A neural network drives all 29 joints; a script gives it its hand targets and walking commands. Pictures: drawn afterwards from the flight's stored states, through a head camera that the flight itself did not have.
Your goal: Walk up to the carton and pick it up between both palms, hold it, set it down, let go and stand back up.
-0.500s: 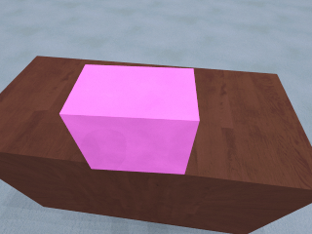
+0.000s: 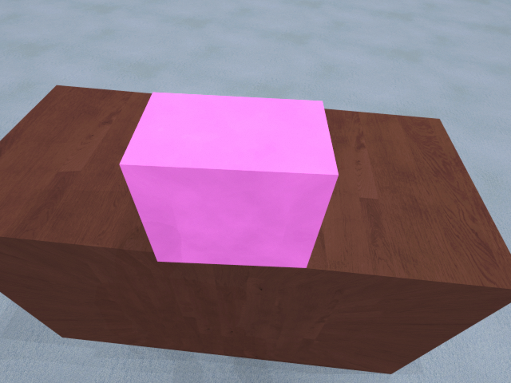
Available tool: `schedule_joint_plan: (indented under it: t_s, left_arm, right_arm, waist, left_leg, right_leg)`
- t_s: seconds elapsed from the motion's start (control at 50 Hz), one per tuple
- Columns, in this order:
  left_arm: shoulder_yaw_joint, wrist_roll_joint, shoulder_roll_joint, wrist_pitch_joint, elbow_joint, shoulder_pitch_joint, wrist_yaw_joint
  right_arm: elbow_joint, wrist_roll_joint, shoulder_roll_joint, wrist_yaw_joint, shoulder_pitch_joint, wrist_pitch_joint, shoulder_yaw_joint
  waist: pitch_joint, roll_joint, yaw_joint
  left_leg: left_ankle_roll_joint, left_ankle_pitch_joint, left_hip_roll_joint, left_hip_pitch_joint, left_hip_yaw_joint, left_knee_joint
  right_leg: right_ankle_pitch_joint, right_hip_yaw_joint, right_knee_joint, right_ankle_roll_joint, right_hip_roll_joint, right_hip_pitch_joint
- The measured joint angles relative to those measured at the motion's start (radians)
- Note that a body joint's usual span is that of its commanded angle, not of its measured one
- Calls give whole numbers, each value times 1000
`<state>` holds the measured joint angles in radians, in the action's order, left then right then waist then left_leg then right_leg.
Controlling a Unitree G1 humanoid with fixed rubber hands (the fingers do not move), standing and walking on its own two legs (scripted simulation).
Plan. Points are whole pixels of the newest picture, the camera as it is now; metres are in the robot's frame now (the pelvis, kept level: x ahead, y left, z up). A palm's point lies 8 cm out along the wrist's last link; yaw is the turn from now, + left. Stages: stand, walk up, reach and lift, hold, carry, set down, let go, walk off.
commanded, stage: walk up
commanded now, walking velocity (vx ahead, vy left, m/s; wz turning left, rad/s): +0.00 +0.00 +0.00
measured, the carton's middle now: (234, 186) +0.42 +0.07 +0.06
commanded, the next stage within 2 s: stand in 1.80 s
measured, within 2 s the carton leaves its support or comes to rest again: neither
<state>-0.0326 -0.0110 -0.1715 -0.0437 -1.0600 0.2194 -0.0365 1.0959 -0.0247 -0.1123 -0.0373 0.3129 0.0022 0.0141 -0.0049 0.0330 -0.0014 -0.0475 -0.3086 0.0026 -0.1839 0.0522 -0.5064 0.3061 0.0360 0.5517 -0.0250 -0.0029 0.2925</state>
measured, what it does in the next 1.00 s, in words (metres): stands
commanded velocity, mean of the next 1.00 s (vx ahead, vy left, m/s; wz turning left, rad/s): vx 0.00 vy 0.00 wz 0.00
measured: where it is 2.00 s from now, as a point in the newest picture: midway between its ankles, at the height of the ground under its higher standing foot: outside the picture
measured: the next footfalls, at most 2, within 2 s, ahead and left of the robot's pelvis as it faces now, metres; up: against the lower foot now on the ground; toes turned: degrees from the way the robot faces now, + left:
left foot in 1.36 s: +0.06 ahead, +0.17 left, +0.00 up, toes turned +1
right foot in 1.62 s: +0.04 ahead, -0.07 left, +0.00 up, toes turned -2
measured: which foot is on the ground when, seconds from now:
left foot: down 0.00-1.00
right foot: down 0.00-1.00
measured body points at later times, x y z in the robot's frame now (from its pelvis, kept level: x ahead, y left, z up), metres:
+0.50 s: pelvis +0.00 +0.00 +0.01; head +0.01 +0.00 +0.46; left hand -0.04 +0.20 -0.16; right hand -0.02 -0.21 -0.15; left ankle -0.02 +0.08 -0.74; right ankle +0.00 -0.14 -0.74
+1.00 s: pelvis +0.01 +0.00 +0.01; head +0.03 +0.00 +0.45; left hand -0.03 +0.19 -0.16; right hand -0.02 -0.21 -0.16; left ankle -0.02 +0.08 -0.74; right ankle +0.00 -0.14 -0.74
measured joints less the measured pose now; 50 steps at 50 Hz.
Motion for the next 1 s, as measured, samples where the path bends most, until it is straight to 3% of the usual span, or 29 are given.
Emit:
schedule_joint_plan:
  t_s: [0.08, 0.12, 0.16, 0.42, 1.0]
  left_arm:
    - [9, -2, 13, 14, -12, 6, 14]
    - [13, 1, 17, 26, -29, 13, 13]
    - [17, 8, 24, 34, -49, 23, 9]
    - [31, 3, 54, 48, -117, 95, -1]
    - [39, 0, 75, 57, -131, 100, -6]
  right_arm:
    - [21, 10, 30, -5, 24, 14, -18]
    - [29, 13, 27, -1, 19, 21, -17]
    - [29, 16, 21, 2, 14, 29, -15]
    - [41, 14, 5, 6, 8, 22, -2]
    - [58, 14, 18, -3, 23, 16, 1]
  waist:
    - [9, 2, 12]
    - [-4, 5, 14]
    - [-19, -5, 1]
    - [-33, -25, 3]
    - [-27, -33, 2]
  left_leg:
    - [-6, 47, 21, 44, 10, 93]
    - [-8, 58, 32, 53, 21, 112]
    - [-9, 70, 33, 67, 18, 133]
    - [-6, 79, 36, 81, 6, 152]
    - [6, 34, 15, 59, 2, 102]
  right_leg:
    - [-117, -31, -95, 10, 27, -88]
    - [-95, -41, -158, 51, 40, -121]
    - [-108, -38, -180, 66, 41, -135]
    - [-106, -27, -177, 58, 43, -143]
    - [-77, -22, -157, 46, 24, -134]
